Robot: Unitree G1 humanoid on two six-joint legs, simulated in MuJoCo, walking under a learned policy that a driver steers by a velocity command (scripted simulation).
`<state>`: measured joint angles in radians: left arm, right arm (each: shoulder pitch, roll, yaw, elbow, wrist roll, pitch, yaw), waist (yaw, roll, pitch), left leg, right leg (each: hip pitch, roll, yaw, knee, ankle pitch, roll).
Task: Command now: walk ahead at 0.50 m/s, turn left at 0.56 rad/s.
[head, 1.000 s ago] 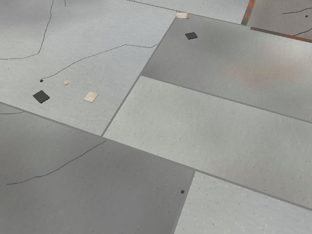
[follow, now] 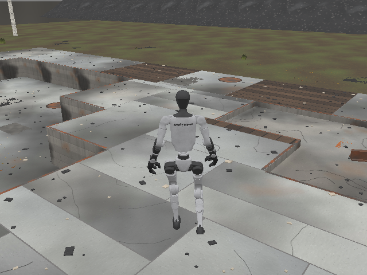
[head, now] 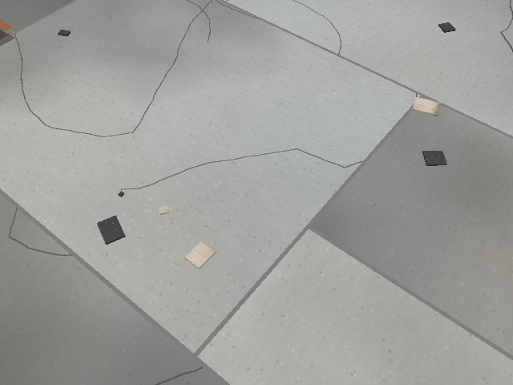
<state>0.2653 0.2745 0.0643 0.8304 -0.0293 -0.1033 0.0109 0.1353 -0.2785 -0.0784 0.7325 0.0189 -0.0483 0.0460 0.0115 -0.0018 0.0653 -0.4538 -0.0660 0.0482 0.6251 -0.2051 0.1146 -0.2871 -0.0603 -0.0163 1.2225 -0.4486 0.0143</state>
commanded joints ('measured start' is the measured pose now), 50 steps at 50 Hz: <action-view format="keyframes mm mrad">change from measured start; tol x32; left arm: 1 -65 128 25 -120 22 -53 7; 50 40 128 16 -66 2 24 -11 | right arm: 1 95 -98 -27 -47 0 -23 -10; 50 121 -76 1 -79 -22 -47 -25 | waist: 1 -30 2 -157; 19 16 140 -131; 22 55 -303 -411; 50 -47 121 -115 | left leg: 1 449 279 -471 -347 141 199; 18 338 205 -472 -205 179 75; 23 -352 40 -260 698 -300 -85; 41 -69 106 -60 -93 122 -80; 44 395 118 -73 -155 140 -15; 46 834 507 -713 -267 -49 167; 50 424 355 -331 -393 4 77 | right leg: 1 -438 -60 108 17 98 -27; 19 6 64 68 -800 400 -48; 22 660 -359 831 -909 5 -314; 27 155 -176 359 -1014 234 -221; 41 223 -188 169 -994 475 -191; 44 105 -96 100 -656 642 -120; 46 -407 86 89 -64 -149 -35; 50 -445 -58 119 -32 125 -30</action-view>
